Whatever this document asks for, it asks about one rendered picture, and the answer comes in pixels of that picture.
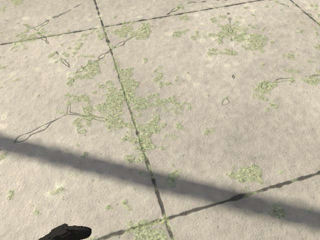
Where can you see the left robot hand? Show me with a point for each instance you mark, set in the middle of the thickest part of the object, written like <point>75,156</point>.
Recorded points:
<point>65,232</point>

